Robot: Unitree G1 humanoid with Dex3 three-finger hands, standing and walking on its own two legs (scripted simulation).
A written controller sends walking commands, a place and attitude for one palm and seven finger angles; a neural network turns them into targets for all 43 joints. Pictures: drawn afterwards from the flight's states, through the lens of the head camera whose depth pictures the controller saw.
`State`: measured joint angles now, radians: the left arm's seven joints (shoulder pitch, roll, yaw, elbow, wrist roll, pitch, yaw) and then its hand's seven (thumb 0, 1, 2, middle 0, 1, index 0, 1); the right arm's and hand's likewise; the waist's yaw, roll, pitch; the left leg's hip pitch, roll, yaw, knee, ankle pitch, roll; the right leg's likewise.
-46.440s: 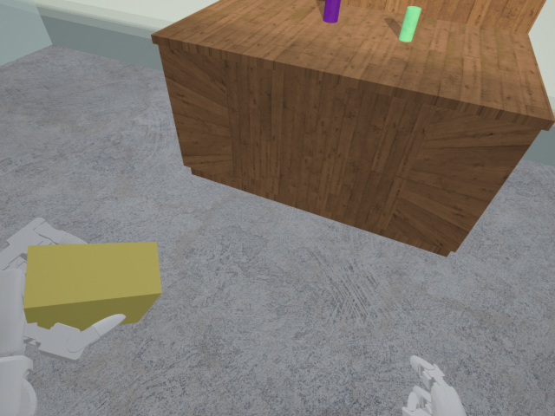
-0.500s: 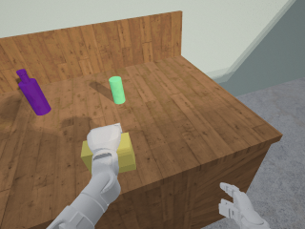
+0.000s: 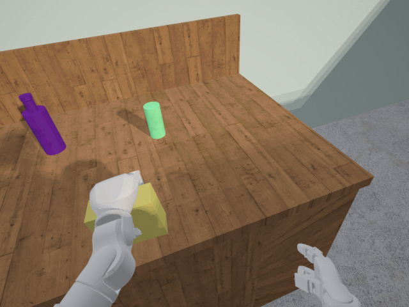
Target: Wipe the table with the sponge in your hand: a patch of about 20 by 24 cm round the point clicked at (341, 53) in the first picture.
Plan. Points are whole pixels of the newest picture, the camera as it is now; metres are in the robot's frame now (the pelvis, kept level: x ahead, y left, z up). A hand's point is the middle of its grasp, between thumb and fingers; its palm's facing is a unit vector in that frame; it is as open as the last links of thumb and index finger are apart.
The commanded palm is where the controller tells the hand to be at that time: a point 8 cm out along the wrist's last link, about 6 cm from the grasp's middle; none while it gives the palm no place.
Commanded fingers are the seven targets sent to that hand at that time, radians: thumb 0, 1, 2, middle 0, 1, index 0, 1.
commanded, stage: slide back across to the middle lane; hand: left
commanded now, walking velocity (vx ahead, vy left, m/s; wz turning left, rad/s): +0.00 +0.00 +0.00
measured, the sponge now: (132, 222) +0.28 +0.20 +0.03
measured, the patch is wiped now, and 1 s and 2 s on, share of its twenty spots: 1.00 1.00 1.00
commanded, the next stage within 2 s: wipe forward along the middle lane in 0.06 s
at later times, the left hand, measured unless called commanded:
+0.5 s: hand (112, 207) +0.29 +0.24 +0.07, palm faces +0.00 -0.08 -1.00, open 10.0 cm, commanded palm +0.28 +0.25 +0.11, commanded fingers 0.00 0.10 1.30 -1.20 -1.60 -1.20 -1.60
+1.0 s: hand (108, 188) +0.34 +0.27 +0.07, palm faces -0.06 -0.04 -1.00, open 10.0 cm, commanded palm +0.33 +0.28 +0.11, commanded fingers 0.00 0.10 1.30 -1.20 -1.60 -1.20 -1.60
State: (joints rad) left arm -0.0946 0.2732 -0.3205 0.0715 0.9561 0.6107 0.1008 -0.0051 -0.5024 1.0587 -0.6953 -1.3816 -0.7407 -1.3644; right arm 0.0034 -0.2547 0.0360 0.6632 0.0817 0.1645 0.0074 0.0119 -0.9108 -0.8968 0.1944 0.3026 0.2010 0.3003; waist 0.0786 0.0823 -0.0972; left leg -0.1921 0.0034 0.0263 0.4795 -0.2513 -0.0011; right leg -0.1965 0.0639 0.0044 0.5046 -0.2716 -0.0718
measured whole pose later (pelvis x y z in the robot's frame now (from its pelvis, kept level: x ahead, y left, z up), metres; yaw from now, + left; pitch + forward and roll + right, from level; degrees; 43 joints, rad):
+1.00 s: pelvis -0.02 +0.00 +0.00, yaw +2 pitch +4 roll +0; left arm -0.49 0.39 -0.13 0.69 0.97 0.34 0.11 0.00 -0.53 1.06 -0.74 -1.34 -0.78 -1.33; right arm 0.18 -0.29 0.01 0.73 0.09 0.11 -0.07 0.01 -0.91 -0.90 0.20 0.30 0.20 0.30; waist 0.02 0.07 -0.11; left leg -0.36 0.00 -0.01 0.52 -0.23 0.01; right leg -0.34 0.07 -0.03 0.51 -0.24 -0.07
